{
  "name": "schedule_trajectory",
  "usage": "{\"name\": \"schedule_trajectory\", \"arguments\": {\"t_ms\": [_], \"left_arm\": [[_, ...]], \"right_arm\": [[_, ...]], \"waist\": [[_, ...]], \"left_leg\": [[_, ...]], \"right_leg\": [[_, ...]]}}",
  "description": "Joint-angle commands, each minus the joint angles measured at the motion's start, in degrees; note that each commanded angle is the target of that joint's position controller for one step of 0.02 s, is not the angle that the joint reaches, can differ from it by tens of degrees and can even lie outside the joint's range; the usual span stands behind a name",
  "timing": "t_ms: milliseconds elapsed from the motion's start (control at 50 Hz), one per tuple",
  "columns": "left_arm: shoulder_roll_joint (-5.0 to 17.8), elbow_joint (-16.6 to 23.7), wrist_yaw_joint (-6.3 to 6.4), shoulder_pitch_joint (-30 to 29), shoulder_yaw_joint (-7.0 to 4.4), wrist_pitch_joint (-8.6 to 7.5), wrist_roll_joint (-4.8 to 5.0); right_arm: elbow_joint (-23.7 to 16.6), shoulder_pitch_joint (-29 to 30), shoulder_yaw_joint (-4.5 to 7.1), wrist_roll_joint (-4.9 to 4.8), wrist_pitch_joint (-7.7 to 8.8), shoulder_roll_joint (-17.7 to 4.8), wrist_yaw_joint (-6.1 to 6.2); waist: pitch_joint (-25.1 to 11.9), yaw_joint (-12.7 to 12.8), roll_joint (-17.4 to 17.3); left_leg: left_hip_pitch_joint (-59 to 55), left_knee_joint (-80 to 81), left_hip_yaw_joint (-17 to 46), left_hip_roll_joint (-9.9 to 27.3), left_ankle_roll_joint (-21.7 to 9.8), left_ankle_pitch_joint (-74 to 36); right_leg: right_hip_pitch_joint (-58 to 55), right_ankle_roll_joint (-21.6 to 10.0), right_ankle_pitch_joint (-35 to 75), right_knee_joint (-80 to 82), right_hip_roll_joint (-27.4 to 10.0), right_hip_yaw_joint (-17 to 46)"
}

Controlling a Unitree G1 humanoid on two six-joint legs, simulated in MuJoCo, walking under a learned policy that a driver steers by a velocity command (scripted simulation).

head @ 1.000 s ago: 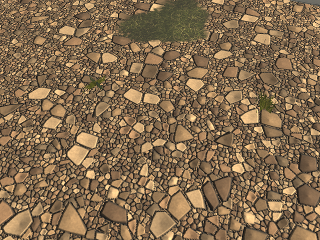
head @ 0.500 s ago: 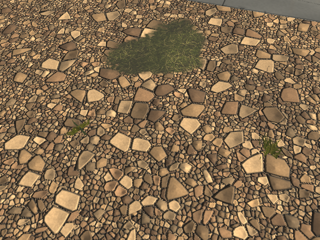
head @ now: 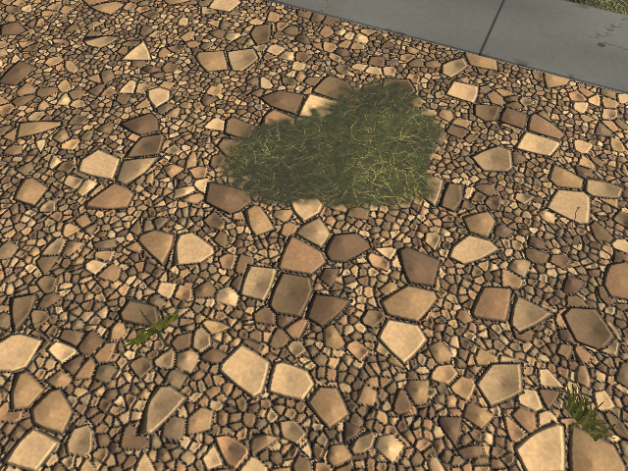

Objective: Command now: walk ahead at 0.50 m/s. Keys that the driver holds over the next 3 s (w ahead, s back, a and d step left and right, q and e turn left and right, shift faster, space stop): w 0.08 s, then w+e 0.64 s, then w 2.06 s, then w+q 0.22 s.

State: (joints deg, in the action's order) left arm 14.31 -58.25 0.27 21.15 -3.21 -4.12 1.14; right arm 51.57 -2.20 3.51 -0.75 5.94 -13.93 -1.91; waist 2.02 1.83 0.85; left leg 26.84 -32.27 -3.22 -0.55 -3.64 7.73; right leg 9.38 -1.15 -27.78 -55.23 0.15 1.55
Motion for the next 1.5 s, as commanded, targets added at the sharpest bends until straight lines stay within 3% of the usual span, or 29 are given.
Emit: {"name": "schedule_trajectory", "arguments": {"t_ms": [20,60,120,280,380,440,480,500,520,540,560,580,600,680,720,800,920,960,980,1000,1020,1040,1060,1100,1180,1320,1420,1460,1500], "left_arm": [[7.67,6.09,-0.07,-4.57,-1.08,-3.40,1.69],[6.70,6.03,0.53,-5.10,-1.87,-2.43,0.23],[3.16,5.71,0.65,-3.49,-1.54,-0.36,0.32],[2.27,10.43,-0.84,-17.12,-1.10,-0.08,-0.01],[2.08,14.62,-2.62,-23.76,-0.48,0.12,0.07],[4.52,16.14,-3.70,-20.88,-1.53,0.31,0.03],[9.54,13.01,-3.38,-5.96,-4.43,0.57,0.24],[15.24,11.55,-2.03,2.97,-6.27,1.11,0.10],[17.68,12.78,-2.05,0.83,-6.28,0.83,0.63],[13.05,12.90,-2.04,2.39,-4.74,0.69,-0.08],[10.08,13.21,-1.78,0.27,-4.01,0.30,-0.49],[8.86,14.00,-1.91,-3.78,-3.58,-0.14,-0.49],[7.16,14.99,-1.81,-7.18,-3.05,-0.36,-0.66],[8.90,16.26,-0.76,-8.05,-3.19,-0.58,-0.59],[10.37,16.15,0.03,-6.28,-3.63,-0.47,-0.36],[9.26,14.74,0.44,-2.84,-3.30,-0.17,-0.26],[9.48,12.23,0.55,1.10,-3.27,0.40,-0.31],[9.69,12.51,0.71,-0.08,-3.24,0.88,-0.39],[8.29,13.13,0.61,-0.88,-2.60,0.90,-0.68],[6.02,14.34,0.65,0.65,-1.60,0.68,-1.62],[2.35,14.05,0.40,8.10,-0.57,-0.23,-0.11],[7.45,13.61,0.36,4.88,-1.32,-0.68,0.68],[9.57,15.22,0.24,-1.44,-1.84,-0.91,1.00],[8.39,16.59,0.33,-6.26,-1.89,-1.10,-0.48],[5.24,16.73,0.22,-5.08,-1.56,-0.24,-0.60],[3.03,20.02,-0.50,-17.25,-0.34,-0.64,-0.58],[3.89,22.92,-1.98,-24.22,-0.25,-1.26,0.02],[5.22,23.03,-2.41,-22.85,-0.68,-1.54,-0.05],[8.63,19.83,-2.07,-11.72,-2.53,-1.61,-0.50]], "right_arm": [[0.94,-12.29,1.82,0.15,0.01,-7.89,0.72],[0.65,-7.84,0.77,1.36,0.46,-4.67,0.43],[2.02,-9.22,1.10,1.23,0.82,-6.10,0.69],[3.63,-13.47,1.40,1.11,0.80,-8.32,2.76],[5.26,-17.84,1.77,0.50,-0.96,-9.23,2.95],[3.99,-15.63,2.53,0.11,-2.33,-11.60,3.58],[2.73,-13.99,2.44,0.14,-3.22,-11.77,4.12],[1.04,-14.95,1.60,1.32,-2.62,-10.00,4.10],[-1.27,-18.76,-0.80,1.71,-0.46,-2.50,2.80],[-1.99,-13.21,0.37,-0.33,2.18,-7.77,1.66],[-3.56,-8.71,0.69,-1.99,3.34,-9.19,1.21],[-3.58,-7.58,0.63,-1.38,3.66,-8.39,1.51],[-3.22,-7.33,1.31,0.02,3.19,-9.10,2.01],[-4.59,-7.68,1.57,1.41,0.44,-7.09,2.47],[-6.31,-3.13,1.29,1.73,0.12,-6.34,2.67],[-7.95,3.43,0.20,1.15,0.69,-4.28,1.68],[-10.23,6.36,0.65,0.52,1.88,-7.73,0.39],[-8.86,0.43,1.44,0.62,2.33,-9.35,0.41],[-6.92,-7.21,2.43,1.17,2.53,-11.50,0.62],[-5.77,-16.64,3.35,1.66,2.54,-15.12,0.73],[-3.00,-22.04,4.21,1.11,1.65,-17.16,0.19],[-3.25,-21.59,2.74,-0.43,1.45,-11.86,-0.03],[-4.29,-17.05,1.97,-0.37,1.13,-9.46,0.17],[-5.49,-11.31,1.10,1.05,0.61,-7.79,0.29],[-4.41,-11.60,0.87,0.83,0.94,-7.87,0.52],[-2.01,-16.58,1.39,-0.22,-0.16,-10.52,1.68],[0.23,-20.83,1.49,-0.57,-1.54,-11.23,1.84],[0.48,-20.30,1.83,-0.64,-2.16,-12.20,2.13],[0.05,-18.46,1.72,-0.69,-2.65,-12.22,2.35]], "waist": [[-9.81,-6.63,-5.76],[-5.12,-2.72,-4.30],[-2.78,-0.85,-4.67],[1.30,-4.47,-3.43],[3.50,-6.43,-2.81],[-0.04,-3.08,-5.69],[-8.30,4.94,-5.03],[-14.99,7.29,3.47],[-20.92,1.60,15.47],[-22.11,4.96,8.67],[-15.23,4.96,6.16],[-9.67,2.12,-0.60],[-7.39,0.06,-1.76],[-4.01,-3.05,0.08],[-2.54,-1.87,0.62],[-1.83,1.64,3.29],[-0.53,2.20,4.95],[-2.78,-1.41,5.75],[-8.59,-4.88,4.62],[-17.33,-7.51,-2.02],[-22.72,-5.35,-19.75],[-18.14,-7.21,-13.54],[-10.07,-7.38,-8.20],[-3.30,-4.67,-2.91],[-3.05,-2.11,-5.98],[-0.60,-5.47,-4.66],[1.59,-6.97,-5.15],[0.63,-5.14,-5.97],[-6.27,1.20,-5.66]], "left_leg": [[-35.08,16.50,28.70,18.46,-11.51,5.24],[-22.06,19.94,20.35,14.99,-9.85,-2.72],[-16.41,24.31,14.50,14.58,-10.48,-5.35],[-19.24,27.56,-0.09,12.00,-6.21,-9.69],[-31.63,22.75,-3.11,15.83,-5.11,-16.34],[-34.83,12.51,-5.65,16.83,-3.23,-41.18],[-28.77,-8.04,-8.29,13.79,-0.41,-47.94],[-13.22,-27.22,-8.93,10.82,2.10,-27.31],[11.03,-47.03,-1.35,-3.11,5.33,22.36],[17.52,-50.32,9.29,-0.11,3.25,22.87],[20.30,-48.64,8.68,2.51,1.71,18.72],[18.01,-42.66,8.34,5.12,1.48,14.57],[13.91,-37.17,8.16,6.89,1.95,12.63],[8.17,-26.11,6.99,7.41,5.30,8.31],[8.84,-17.54,6.34,6.29,6.72,1.01],[2.67,-1.81,4.58,3.41,6.43,-15.31],[4.28,4.64,5.46,2.82,2.71,-8.15],[-3.38,7.21,3.30,1.00,0.33,-5.11],[-15.04,5.80,4.83,2.86,-2.09,-7.30],[-32.62,3.38,16.56,12.69,-6.97,-8.49],[-48.13,10.86,41.37,22.56,-14.59,5.87],[-46.70,14.57,45.10,21.91,-12.85,18.23],[-39.16,15.70,37.13,20.15,-10.38,17.58],[-25.90,18.46,27.50,16.44,-9.52,6.09],[-19.69,22.31,18.36,13.36,-9.89,-6.06],[-19.67,24.47,8.48,10.35,-7.48,-11.28],[-27.08,21.21,9.62,14.11,-6.81,-12.39],[-29.79,17.91,9.82,15.30,-5.78,-18.35],[-28.07,5.21,6.56,12.19,-3.64,-33.87]], "right_leg": [[33.65,-1.96,3.95,-20.02,-4.58,3.23],[26.95,-1.81,9.55,-13.35,-8.12,2.96],[24.94,-0.94,12.04,-7.92,-9.37,2.54],[27.79,-0.53,34.84,14.75,-6.55,0.08],[32.25,-2.35,29.01,20.62,-5.14,-2.35],[24.85,-5.01,19.91,20.76,-1.15,-6.93],[3.86,-8.50,21.48,24.47,3.27,-7.87],[-14.54,-12.81,22.56,24.86,-7.03,8.54],[-31.91,-24.19,13.06,34.58,-19.92,42.20],[-32.97,-21.81,11.23,38.35,-19.28,42.72],[-27.40,-19.18,14.86,38.01,-17.14,33.50],[-17.70,-17.45,21.21,38.78,-14.58,26.57],[-10.45,-16.30,26.27,39.61,-12.86,22.08],[1.81,-16.52,32.66,43.41,-10.04,16.58],[3.77,-15.38,32.21,43.88,-8.37,14.22],[5.62,-11.55,26.69,43.55,-5.61,9.82],[-6.54,-10.33,28.79,37.35,-11.32,15.46],[-8.32,-8.83,40.93,31.30,-10.23,14.83],[-5.66,-7.34,45.43,22.02,-7.13,12.39],[5.80,-4.77,33.11,5.20,-1.96,8.46],[25.53,-1.04,-1.90,-12.16,5.60,5.04],[33.06,-1.46,-5.05,-18.28,2.80,9.43],[35.85,-1.72,0.23,-18.83,0.22,7.91],[32.72,-1.41,7.82,-13.26,-4.26,4.65],[28.13,-0.10,11.34,-4.57,-6.96,2.60],[26.13,1.45,30.89,18.08,-5.41,-0.66],[26.82,-0.23,28.54,24.74,-3.72,-1.09],[23.61,-1.78,24.53,26.59,-2.79,-1.52],[6.85,-4.54,24.82,29.10,0.09,-4.15]]}}
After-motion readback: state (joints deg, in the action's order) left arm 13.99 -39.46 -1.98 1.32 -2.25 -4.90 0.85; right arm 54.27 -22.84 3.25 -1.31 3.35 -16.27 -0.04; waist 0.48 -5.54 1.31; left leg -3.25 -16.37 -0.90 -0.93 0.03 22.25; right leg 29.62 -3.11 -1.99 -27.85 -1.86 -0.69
